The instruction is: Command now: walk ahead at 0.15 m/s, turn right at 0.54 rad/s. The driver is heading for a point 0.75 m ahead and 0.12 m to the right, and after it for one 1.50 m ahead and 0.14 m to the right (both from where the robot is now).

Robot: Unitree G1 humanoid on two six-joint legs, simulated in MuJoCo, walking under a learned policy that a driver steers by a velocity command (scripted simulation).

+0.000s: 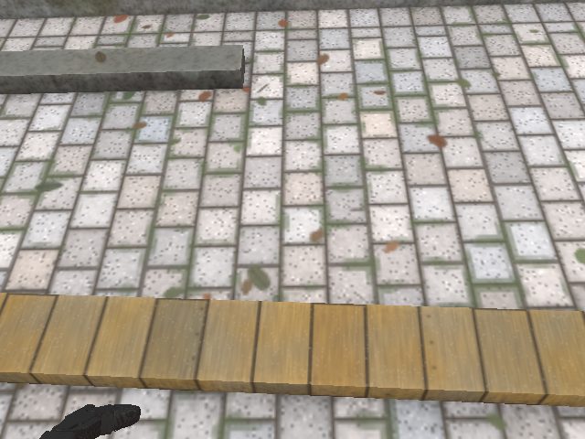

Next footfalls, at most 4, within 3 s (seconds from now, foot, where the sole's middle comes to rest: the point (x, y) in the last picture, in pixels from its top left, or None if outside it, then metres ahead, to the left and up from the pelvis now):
0.48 left None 0.19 0.13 -0.75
0.88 right None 0.08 -0.11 -0.75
1.84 right None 0.40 -0.24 -0.75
2.30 left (350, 296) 0.76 -0.09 -0.69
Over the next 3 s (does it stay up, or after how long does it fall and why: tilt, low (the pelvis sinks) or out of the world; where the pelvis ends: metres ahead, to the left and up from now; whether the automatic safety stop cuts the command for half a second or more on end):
stays up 0.77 -0.24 0.03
